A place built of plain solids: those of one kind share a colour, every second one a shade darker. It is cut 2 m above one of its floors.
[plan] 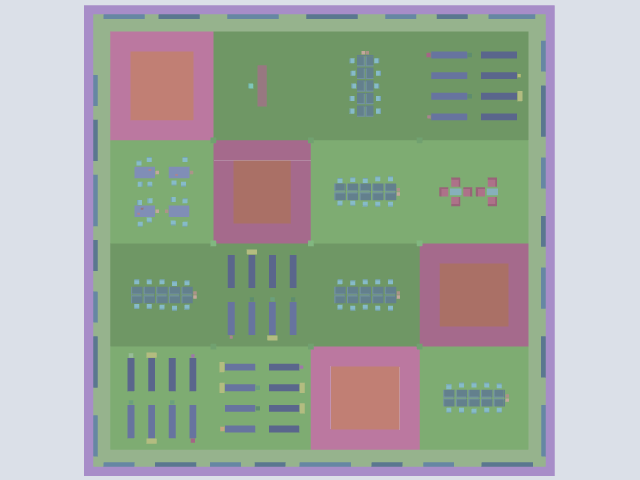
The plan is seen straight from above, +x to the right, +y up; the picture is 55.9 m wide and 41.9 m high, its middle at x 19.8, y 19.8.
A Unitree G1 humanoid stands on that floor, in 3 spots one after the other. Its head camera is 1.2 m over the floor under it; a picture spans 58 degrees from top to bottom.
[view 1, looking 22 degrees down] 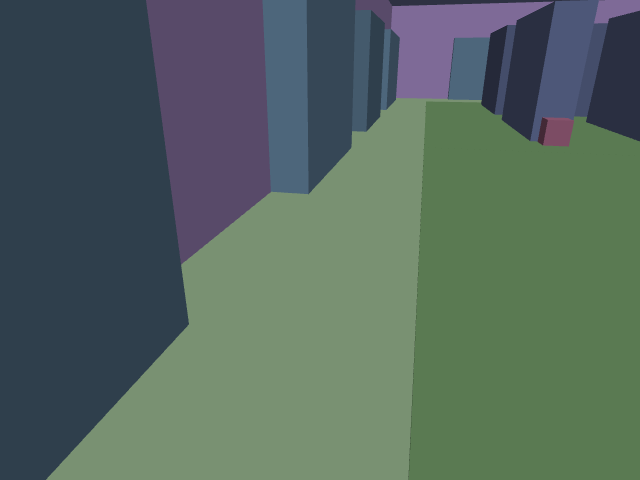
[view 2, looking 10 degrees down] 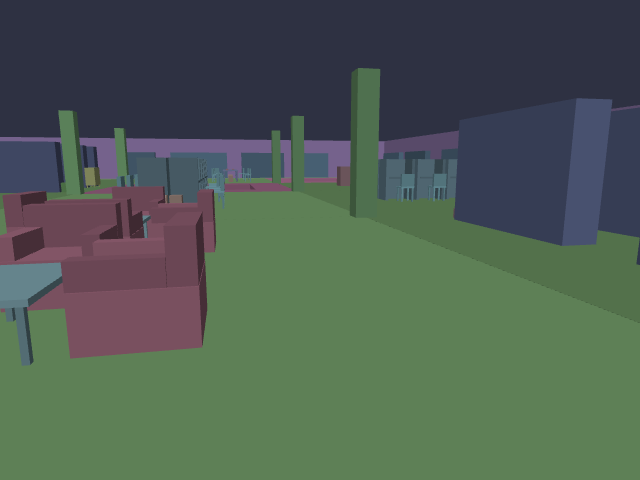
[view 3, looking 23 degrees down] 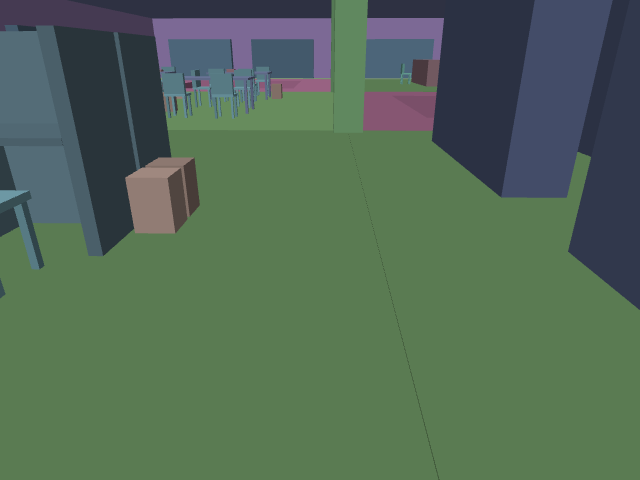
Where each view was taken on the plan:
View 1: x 21.45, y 38.05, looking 13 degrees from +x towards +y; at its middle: floor_aisle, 3.20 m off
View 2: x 38.05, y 25.45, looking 168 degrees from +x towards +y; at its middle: floor_bay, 6.92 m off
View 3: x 10.15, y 11.75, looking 91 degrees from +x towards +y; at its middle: floor_bay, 3.07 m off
